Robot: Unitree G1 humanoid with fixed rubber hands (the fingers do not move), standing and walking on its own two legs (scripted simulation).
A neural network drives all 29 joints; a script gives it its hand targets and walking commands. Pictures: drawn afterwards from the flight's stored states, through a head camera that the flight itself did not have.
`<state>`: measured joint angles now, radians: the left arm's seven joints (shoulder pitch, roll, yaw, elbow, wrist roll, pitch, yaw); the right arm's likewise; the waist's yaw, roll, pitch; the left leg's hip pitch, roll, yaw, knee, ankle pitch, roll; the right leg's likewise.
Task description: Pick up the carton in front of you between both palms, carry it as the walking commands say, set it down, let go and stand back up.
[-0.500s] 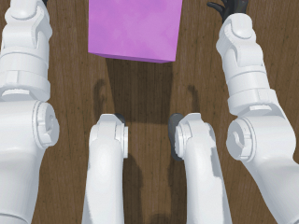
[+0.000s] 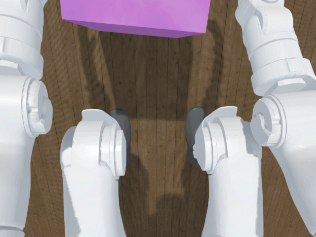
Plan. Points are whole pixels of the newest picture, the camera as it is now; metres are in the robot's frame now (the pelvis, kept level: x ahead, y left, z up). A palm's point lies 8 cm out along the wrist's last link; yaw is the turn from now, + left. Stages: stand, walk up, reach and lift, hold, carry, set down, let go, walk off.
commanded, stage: reach and lift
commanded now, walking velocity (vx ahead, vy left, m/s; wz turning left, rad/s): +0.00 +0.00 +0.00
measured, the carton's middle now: out of the picture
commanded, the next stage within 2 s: none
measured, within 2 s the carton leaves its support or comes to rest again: leaves its support in 0.72 s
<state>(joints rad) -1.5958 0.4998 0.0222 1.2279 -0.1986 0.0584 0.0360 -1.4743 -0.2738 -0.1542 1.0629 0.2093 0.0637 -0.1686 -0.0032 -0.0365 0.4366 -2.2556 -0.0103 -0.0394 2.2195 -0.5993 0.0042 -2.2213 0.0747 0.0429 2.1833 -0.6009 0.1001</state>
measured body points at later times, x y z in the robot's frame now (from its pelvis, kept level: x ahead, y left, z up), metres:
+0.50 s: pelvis -0.01 -0.01 +0.00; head +0.37 +0.03 +0.23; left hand +0.57 +0.20 -0.18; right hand +0.56 -0.10 -0.18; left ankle +0.10 +0.12 -0.34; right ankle +0.11 -0.14 -0.34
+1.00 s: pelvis +0.00 -0.01 +0.04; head +0.30 +0.04 +0.37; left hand +0.53 +0.21 -0.05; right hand +0.54 -0.09 -0.05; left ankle +0.10 +0.12 -0.34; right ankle +0.11 -0.14 -0.34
